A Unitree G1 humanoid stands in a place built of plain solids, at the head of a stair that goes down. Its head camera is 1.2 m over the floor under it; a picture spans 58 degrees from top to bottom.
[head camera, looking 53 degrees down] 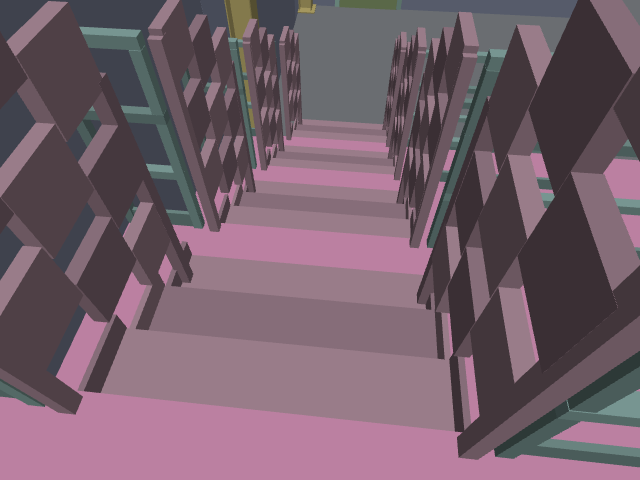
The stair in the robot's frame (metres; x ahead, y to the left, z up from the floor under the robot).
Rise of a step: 0.15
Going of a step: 0.26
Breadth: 1.12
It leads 6 degrees to the right of straight ahead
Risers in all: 4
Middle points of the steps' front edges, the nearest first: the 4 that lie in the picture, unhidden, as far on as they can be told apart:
0.33 0.14 0.00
0.59 0.12 -0.15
0.85 0.09 -0.30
1.11 0.06 -0.46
